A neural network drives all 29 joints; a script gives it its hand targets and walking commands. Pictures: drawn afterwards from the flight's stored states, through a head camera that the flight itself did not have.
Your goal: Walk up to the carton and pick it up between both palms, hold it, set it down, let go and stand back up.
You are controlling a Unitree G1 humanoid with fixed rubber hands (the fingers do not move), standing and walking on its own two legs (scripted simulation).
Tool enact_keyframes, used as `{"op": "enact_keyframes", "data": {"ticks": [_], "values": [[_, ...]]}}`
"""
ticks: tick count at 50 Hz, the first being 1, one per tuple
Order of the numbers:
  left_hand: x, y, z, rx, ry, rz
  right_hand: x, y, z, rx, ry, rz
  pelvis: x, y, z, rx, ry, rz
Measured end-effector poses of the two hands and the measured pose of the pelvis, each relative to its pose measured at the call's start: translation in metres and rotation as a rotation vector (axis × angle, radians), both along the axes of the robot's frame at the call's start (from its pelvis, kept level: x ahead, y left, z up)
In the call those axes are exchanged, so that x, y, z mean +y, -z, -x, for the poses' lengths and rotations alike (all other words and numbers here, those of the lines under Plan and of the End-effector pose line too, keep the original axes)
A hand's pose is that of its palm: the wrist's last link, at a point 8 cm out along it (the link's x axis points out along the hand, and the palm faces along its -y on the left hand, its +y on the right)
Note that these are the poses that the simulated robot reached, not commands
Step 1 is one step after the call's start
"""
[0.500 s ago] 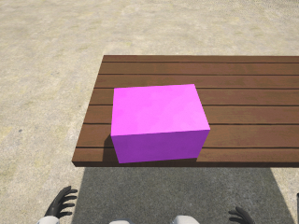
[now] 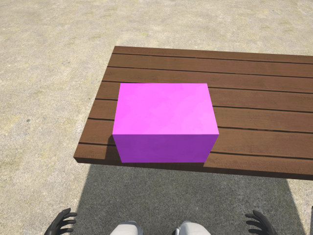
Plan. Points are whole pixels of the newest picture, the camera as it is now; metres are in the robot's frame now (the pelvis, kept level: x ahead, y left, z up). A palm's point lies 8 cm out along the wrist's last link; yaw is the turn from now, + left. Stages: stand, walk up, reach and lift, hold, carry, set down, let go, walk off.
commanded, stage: walk up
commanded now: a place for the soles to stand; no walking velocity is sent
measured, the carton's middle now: (163, 123) +0.44 +0.00 -0.04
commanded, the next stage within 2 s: reach and lift in 1.76 s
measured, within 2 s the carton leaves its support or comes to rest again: neither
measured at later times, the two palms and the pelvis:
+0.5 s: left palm out of the picture +0.09 +0.23 -0.08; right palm out of the picture +0.11 -0.29 -0.09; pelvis -0.02 -0.04 +0.00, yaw +4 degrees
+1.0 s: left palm out of the picture +0.06 +0.25 -0.09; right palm out of the picture +0.09 -0.27 -0.07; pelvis -0.02 -0.03 +0.01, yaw +5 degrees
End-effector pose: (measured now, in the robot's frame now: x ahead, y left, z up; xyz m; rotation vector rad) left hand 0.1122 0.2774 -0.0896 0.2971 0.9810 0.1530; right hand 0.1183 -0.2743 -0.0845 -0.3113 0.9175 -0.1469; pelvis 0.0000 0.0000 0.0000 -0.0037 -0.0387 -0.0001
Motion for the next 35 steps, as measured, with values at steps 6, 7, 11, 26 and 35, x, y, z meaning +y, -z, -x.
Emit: {"op": "enact_keyframes", "data": {"ticks": [6,7,11,26,35], "values": [[-0.004,0.005,-0.023,-0.046,0.033,0.012,0.0,0.007,0.028,0.047,0.018,0.015,-0.001,0.006,0.006,-0.012,-0.007,-0.003],[-0.006,0.005,-0.027,-0.052,0.04,0.015,-0.002,0.007,0.031,0.051,0.023,0.02,-0.003,0.007,0.007,-0.013,-0.008,-0.002],[-0.018,0.006,-0.03,-0.071,0.055,0.02,-0.017,0.005,0.033,0.043,0.034,0.042,-0.013,0.009,0.011,-0.005,-0.012,-0.009],[-0.044,-0.009,0.023,-0.065,-0.041,0.024,-0.014,0.0,0.01,-0.015,-0.051,-0.04,-0.036,-0.005,0.023,0.003,-0.065,-0.024],[-0.042,-0.012,0.037,-0.085,-0.062,0.062,-0.003,-0.014,0.014,-0.052,-0.066,-0.058,-0.033,-0.012,0.026,-0.006,-0.075,-0.005]]}}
